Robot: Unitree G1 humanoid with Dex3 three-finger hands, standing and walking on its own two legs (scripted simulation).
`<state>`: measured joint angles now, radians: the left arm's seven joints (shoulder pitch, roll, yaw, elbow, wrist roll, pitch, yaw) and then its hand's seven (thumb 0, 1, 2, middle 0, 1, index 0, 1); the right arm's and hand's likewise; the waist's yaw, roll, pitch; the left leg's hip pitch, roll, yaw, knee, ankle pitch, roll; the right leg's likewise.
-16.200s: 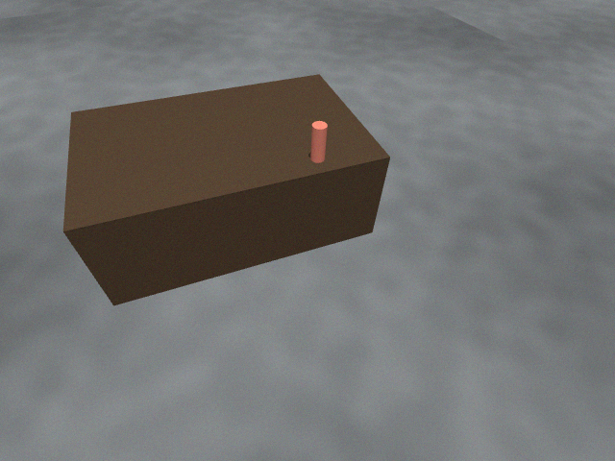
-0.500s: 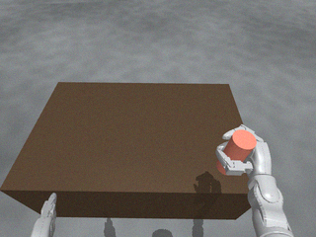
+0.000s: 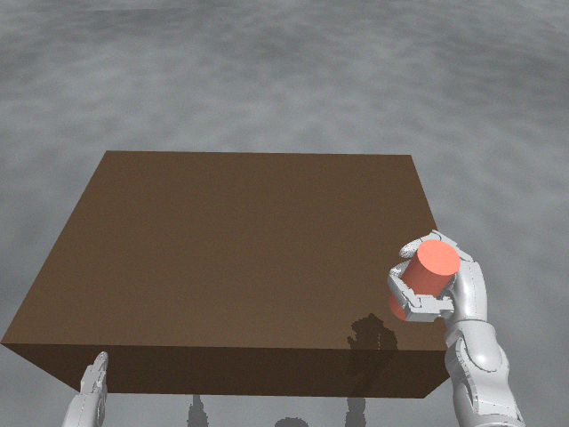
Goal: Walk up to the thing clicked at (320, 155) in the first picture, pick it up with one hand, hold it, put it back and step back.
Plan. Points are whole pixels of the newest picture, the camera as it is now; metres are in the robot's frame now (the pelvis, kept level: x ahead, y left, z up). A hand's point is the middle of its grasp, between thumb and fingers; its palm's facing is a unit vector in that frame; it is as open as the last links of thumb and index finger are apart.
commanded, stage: hold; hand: right
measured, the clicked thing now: (420, 283) +0.32 -0.18 +0.04
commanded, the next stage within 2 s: crouch in 1.52 s
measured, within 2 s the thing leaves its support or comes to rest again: neither
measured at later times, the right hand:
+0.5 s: hand (408, 287) +0.31 -0.16 +0.05, palm faces +0.07 +1.00 +0.01, open 7.1 cm
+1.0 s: hand (411, 289) +0.31 -0.17 +0.05, palm faces +0.08 +1.00 +0.01, open 7.1 cm
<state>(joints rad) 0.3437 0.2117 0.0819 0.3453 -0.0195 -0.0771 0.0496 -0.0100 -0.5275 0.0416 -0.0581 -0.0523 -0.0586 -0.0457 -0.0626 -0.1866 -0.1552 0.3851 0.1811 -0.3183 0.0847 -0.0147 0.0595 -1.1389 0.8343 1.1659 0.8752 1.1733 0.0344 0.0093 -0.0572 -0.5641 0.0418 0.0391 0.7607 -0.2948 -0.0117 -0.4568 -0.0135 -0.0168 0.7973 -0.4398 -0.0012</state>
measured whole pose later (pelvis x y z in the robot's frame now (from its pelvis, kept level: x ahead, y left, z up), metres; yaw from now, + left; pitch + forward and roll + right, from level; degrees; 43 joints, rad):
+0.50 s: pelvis -0.01 +0.01 +0.00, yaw +0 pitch +5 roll +0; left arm 0.33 0.21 0.07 0.38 -0.02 -0.10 0.05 -0.01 -0.53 0.04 -0.06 -0.05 -0.06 -0.04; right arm -0.07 -0.18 -0.15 0.42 0.18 -0.34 0.09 -0.01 0.06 -1.14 0.83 1.17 0.87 1.17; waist 0.04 0.01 -0.05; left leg -0.56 0.04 0.04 0.75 -0.28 0.00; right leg -0.46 -0.01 -0.01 0.78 -0.42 0.00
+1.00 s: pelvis -0.01 +0.00 +0.00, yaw +0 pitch +5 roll +0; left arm 0.33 0.21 0.07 0.36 -0.01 -0.10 0.06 -0.01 -0.53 0.04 -0.06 -0.05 -0.06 -0.04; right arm -0.07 -0.19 -0.15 0.42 0.18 -0.36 0.09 -0.01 0.06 -1.14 0.83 1.17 0.87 1.18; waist 0.04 0.02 -0.04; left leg -0.56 0.04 0.04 0.75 -0.28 -0.01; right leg -0.46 -0.01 -0.01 0.79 -0.43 0.00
